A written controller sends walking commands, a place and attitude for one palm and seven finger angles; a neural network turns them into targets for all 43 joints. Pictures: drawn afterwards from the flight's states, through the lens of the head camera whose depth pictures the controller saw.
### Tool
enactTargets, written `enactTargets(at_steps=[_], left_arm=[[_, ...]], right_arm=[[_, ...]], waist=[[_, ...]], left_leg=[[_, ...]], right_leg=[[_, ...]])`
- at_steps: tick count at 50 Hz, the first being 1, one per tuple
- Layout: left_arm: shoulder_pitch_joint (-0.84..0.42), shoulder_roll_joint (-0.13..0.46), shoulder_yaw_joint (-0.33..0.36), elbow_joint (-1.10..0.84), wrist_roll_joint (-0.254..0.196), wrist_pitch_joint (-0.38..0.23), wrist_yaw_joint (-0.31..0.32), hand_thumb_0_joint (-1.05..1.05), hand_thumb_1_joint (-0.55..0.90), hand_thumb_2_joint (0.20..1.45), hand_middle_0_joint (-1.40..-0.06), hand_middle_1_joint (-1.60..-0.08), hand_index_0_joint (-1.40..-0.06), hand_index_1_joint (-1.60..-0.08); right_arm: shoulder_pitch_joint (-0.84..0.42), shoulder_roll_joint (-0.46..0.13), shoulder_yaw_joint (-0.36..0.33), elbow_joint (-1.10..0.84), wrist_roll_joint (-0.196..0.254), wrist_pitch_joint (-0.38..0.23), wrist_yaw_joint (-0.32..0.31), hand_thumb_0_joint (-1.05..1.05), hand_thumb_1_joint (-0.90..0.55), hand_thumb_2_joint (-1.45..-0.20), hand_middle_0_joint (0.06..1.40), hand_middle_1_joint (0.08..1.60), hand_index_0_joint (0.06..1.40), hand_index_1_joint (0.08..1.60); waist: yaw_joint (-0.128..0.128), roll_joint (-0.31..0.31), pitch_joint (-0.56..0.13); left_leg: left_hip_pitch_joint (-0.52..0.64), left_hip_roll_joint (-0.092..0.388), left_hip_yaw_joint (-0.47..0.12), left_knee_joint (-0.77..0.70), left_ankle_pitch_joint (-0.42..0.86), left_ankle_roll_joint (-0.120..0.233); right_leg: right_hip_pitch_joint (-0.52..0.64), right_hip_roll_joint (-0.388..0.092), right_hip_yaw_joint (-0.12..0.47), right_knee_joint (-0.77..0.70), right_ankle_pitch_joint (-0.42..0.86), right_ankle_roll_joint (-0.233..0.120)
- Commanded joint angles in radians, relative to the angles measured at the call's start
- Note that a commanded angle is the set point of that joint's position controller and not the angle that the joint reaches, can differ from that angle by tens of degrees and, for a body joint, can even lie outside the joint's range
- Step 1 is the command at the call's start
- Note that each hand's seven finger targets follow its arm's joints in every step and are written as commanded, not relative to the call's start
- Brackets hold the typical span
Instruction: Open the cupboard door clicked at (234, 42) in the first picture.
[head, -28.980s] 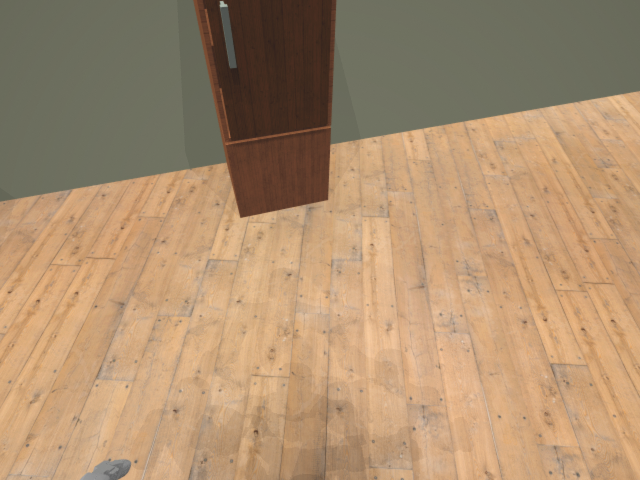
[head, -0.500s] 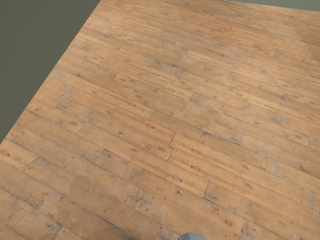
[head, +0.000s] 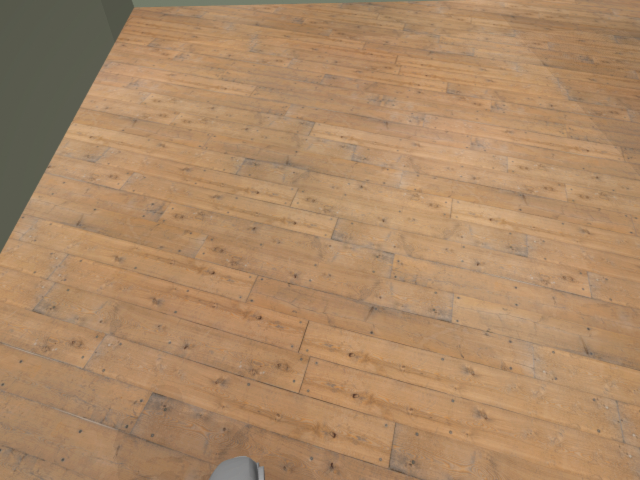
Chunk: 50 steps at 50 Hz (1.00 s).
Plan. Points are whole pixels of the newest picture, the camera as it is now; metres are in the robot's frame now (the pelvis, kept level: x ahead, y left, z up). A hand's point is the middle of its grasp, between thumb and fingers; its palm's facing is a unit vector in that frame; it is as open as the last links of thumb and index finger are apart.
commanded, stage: walk to a spot facing it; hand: left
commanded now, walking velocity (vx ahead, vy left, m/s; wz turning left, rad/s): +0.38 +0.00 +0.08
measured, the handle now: out of the picture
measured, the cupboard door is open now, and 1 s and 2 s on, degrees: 42 42 42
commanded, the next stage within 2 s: turn to face it in 0.28 s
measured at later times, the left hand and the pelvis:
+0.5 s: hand (193, 408) +0.25 +0.21 -0.18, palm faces +0.06 -0.99 -0.16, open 7.3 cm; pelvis +0.23 +0.04 +0.00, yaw +1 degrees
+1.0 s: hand (205, 345) +0.36 +0.21 -0.18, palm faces +0.34 -0.92 -0.21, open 7.3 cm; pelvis +0.35 +0.01 -0.01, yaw +20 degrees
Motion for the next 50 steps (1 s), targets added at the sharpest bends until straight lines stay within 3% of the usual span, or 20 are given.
enactTargets(at_steps=[1,9,11,12,13,14,15,18,22,29,31,32,33,34,35,37,39,48,49,50], left_arm=[[0.142,0.065,-0.007,0.025,0.006,-0.018,-0.007,0.000,0.900,0.900,-0.200,-0.300,-0.200,-0.300],[0.224,0.116,-0.017,0.089,0.006,-0.018,0.000,0.000,0.900,0.900,-0.200,-0.300,-0.200,-0.300],[0.223,0.123,-0.018,0.101,0.008,-0.016,0.002,0.000,0.900,0.900,-0.200,-0.300,-0.200,-0.300],[0.205,0.132,-0.015,0.097,0.003,-0.014,0.003,0.000,0.900,0.900,-0.200,-0.300,-0.200,-0.300],[0.194,0.126,-0.014,0.082,-0.002,-0.011,0.001,0.000,0.900,0.900,-0.200,-0.300,-0.200,-0.300],[0.251,0.076,-0.020,0.059,-0.013,-0.010,-0.008,0.000,0.900,0.900,-0.200,-0.300,-0.200,-0.300],[0.183,0.063,-0.027,0.018,-0.008,-0.024,-0.011,0.000,0.900,0.900,-0.200,-0.300,-0.200,-0.300],[0.089,0.043,-0.016,0.010,0.009,0.009,-0.015,0.000,0.900,0.900,-0.200,-0.300,-0.200,-0.300],[0.183,-0.021,-0.030,0.038,0.015,0.051,-0.021,0.000,0.900,0.900,-0.200,-0.300,-0.200,-0.300],[0.072,0.042,-0.012,-0.034,0.012,0.065,-0.010,0.000,0.900,0.900,-0.200,-0.300,-0.200,-0.300],[0.113,0.081,0.001,-0.041,0.008,0.054,-0.007,0.000,0.900,0.900,-0.200,-0.300,-0.200,-0.300],[0.158,0.140,0.014,-0.035,0.012,0.042,0.001,0.000,0.900,0.900,-0.200,-0.300,-0.200,-0.300],[0.202,0.234,0.031,-0.032,0.020,0.037,0.012,0.000,0.900,0.900,-0.200,-0.300,-0.200,-0.300],[0.228,0.254,0.027,-0.038,0.008,0.039,0.016,0.000,0.900,0.900,-0.200,-0.300,-0.200,-0.300],[0.178,0.228,0.026,-0.049,0.008,0.036,0.022,0.000,0.900,0.900,-0.200,-0.300,-0.200,-0.300],[0.080,0.166,0.010,-0.083,0.009,0.051,0.031,0.000,0.900,0.900,-0.200,-0.300,-0.200,-0.300],[0.051,0.151,0.004,-0.095,0.012,0.049,0.029,0.000,0.900,0.900,-0.200,-0.300,-0.200,-0.300],[0.047,0.217,0.033,-0.121,0.017,0.062,0.015,0.000,0.900,0.900,-0.200,-0.300,-0.200,-0.300],[0.043,0.221,0.032,-0.127,0.011,0.064,0.010,0.000,0.900,0.900,-0.200,-0.300,-0.200,-0.300],[0.030,0.198,0.030,-0.150,0.004,0.068,0.005,0.000,0.900,0.900,-0.200,-0.300,-0.200,-0.300]], right_arm=[[0.000,-0.033,-0.012,-0.066,0.001,-0.009,0.012,0.000,-0.900,-0.900,0.200,0.300,0.200,0.300],[-0.252,-0.077,-0.005,-0.141,0.008,-0.028,0.030,0.000,-0.900,-0.900,0.200,0.300,0.200,0.300],[-0.195,-0.094,-0.009,-0.121,0.004,-0.034,0.021,0.000,-0.900,-0.900,0.200,0.300,0.200,0.300],[-0.078,-0.115,-0.012,-0.086,0.000,-0.038,0.011,0.000,-0.900,-0.900,0.200,0.300,0.200,0.300],[0.086,-0.168,-0.025,-0.043,-0.008,-0.042,0.001,0.000,-0.900,-0.900,0.200,0.300,0.200,0.300],[0.211,-0.285,-0.051,-0.018,-0.025,-0.048,-0.012,0.000,-0.900,-0.900,0.200,0.300,0.200,0.300],[0.273,-0.316,-0.053,-0.008,-0.009,-0.035,-0.017,0.000,-0.900,-0.900,0.200,0.300,0.200,0.300],[0.042,-0.190,-0.026,-0.073,-0.004,-0.047,-0.025,0.000,-0.900,-0.900,0.200,0.300,0.200,0.300],[-0.039,-0.145,-0.002,-0.072,0.007,-0.056,-0.026,0.000,-0.900,-0.900,0.200,0.300,0.200,0.300],[-0.033,-0.189,-0.027,-0.085,0.003,-0.006,-0.018,0.000,-0.900,-0.900,0.200,0.300,0.200,0.300],[-0.058,-0.194,-0.034,-0.100,0.007,0.008,-0.015,0.000,-0.900,-0.900,0.200,0.300,0.200,0.300],[-0.053,-0.158,-0.031,-0.110,0.013,0.008,-0.010,0.000,-0.900,-0.900,0.200,0.300,0.200,0.300],[-0.020,-0.095,-0.022,-0.125,0.017,0.009,-0.001,0.000,-0.900,-0.900,0.200,0.300,0.200,0.300],[-0.029,-0.114,-0.028,-0.131,0.012,0.019,-0.006,0.000,-0.900,-0.900,0.200,0.300,0.200,0.300],[-0.035,-0.120,-0.033,-0.127,0.013,0.026,-0.008,0.000,-0.900,-0.900,0.200,0.300,0.200,0.300],[-0.074,-0.112,-0.028,-0.124,0.015,0.041,0.003,0.000,-0.900,-0.900,0.200,0.300,0.200,0.300],[-0.079,-0.088,-0.023,-0.127,0.013,0.056,0.013,0.000,-0.900,-0.900,0.200,0.300,0.200,0.300],[-0.152,-0.124,-0.024,-0.212,0.010,0.050,0.030,0.000,-0.900,-0.900,0.200,0.300,0.200,0.300],[-0.114,-0.157,-0.032,-0.211,0.006,0.046,0.030,0.000,-0.900,-0.900,0.200,0.300,0.200,0.300],[-0.035,-0.242,-0.053,-0.202,0.000,0.037,0.027,0.000,-0.900,-0.900,0.200,0.300,0.200,0.300]], waist=[[0.029,-0.091,-0.010],[0.068,-0.075,0.048],[0.026,-0.063,0.022],[-0.032,-0.054,-0.027],[-0.097,-0.014,-0.129],[-0.112,0.207,-0.286],[-0.118,0.226,-0.283],[-0.014,0.106,-0.033],[0.079,0.116,-0.037],[0.067,0.133,-0.031],[0.096,0.087,-0.051],[0.117,-0.039,-0.092],[0.128,-0.300,-0.151],[0.142,-0.310,-0.181],[0.116,-0.349,-0.184],[0.079,-0.210,-0.126],[0.052,-0.185,-0.085],[0.049,-0.164,-0.092],[0.020,-0.117,-0.122],[-0.031,0.057,-0.190]], left_leg=[[-0.092,0.012,-0.013,-0.123,0.092,-0.005],[-0.064,-0.051,0.040,-0.383,0.099,0.033],[0.087,-0.103,0.084,-0.456,0.077,0.054],[0.255,-0.136,0.101,-0.513,0.122,0.069],[0.527,-0.074,0.026,-0.546,0.222,0.106],[0.803,0.209,-0.353,-0.567,0.310,0.232],[0.789,0.348,-0.519,-0.674,0.473,0.320],[0.379,0.275,-0.347,-0.811,0.137,0.235],[0.182,0.121,-0.072,-0.816,0.379,0.177],[0.147,0.086,-0.158,-0.720,0.287,0.175],[0.122,0.041,-0.157,-0.617,0.242,0.123],[0.024,-0.029,-0.106,-0.502,0.098,0.072],[-0.105,-0.164,0.027,-0.247,-0.234,0.006],[-0.090,-0.141,-0.034,-0.008,-0.371,0.002],[-0.119,-0.106,-0.073,0.121,-0.329,-0.006],[-0.101,-0.062,-0.066,0.179,-0.204,-0.015],[-0.063,-0.063,-0.034,0.109,-0.150,-0.024],[0.162,-0.112,0.087,-0.421,-0.023,-0.001],[0.275,-0.121,0.084,-0.521,0.067,0.009],[0.452,-0.004,-0.072,-0.610,0.298,0.062]], right_leg=[[0.089,-0.277,0.205,-0.238,0.223,-0.099],[0.241,-0.303,0.164,-0.172,0.501,-0.068],[0.228,-0.288,0.132,-0.050,0.709,-0.051],[0.180,-0.259,0.089,0.088,0.780,-0.025],[0.025,-0.219,0.060,0.300,0.651,0.016],[-0.246,-0.082,0.004,0.628,0.210,0.067],[-0.357,-0.018,0.070,0.871,-0.304,0.055],[-0.436,-0.135,0.172,0.955,-0.152,0.071],[-0.222,-0.159,0.107,0.602,-0.058,0.115],[-0.085,-0.079,0.029,0.275,0.007,0.145],[0.034,-0.083,0.034,0.111,0.091,0.141],[0.187,-0.203,0.154,0.025,0.201,0.116],[0.313,-0.462,0.378,-0.056,0.368,0.021],[0.265,-0.566,0.430,-0.086,0.457,-0.065],[0.238,-0.539,0.417,-0.079,0.484,-0.077],[0.146,-0.447,0.209,-0.057,0.463,-0.044],[0.072,-0.408,0.086,-0.063,0.473,-0.011],[0.070,-0.410,-0.052,0.100,0.473,0.028],[0.026,-0.391,-0.077,0.195,0.448,0.059],[-0.120,-0.334,-0.106,0.385,0.241,0.114]])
